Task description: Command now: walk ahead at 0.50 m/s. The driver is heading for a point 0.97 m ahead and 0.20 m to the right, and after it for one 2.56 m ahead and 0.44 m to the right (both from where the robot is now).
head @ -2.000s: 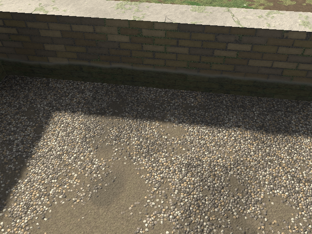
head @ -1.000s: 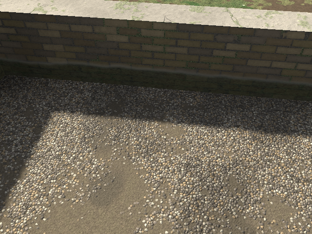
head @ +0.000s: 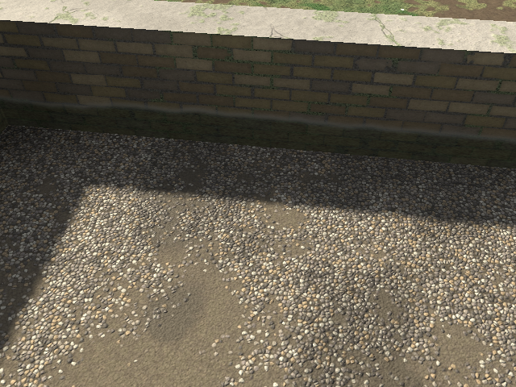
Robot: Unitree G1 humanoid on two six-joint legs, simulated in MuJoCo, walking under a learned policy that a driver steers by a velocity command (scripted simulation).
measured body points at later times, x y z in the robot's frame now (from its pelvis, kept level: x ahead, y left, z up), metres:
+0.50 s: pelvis +0.00 +0.00 +0.00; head -0.01 +0.00 +0.45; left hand +0.19 +0.21 -0.07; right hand +0.19 -0.22 -0.07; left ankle +0.01 +0.15 -0.75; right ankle -0.04 -0.12 -0.75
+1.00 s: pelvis +0.01 +0.00 +0.00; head +0.00 +0.00 +0.45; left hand +0.13 +0.24 -0.10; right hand +0.14 -0.24 -0.10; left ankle +0.01 +0.15 -0.75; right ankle -0.04 -0.12 -0.75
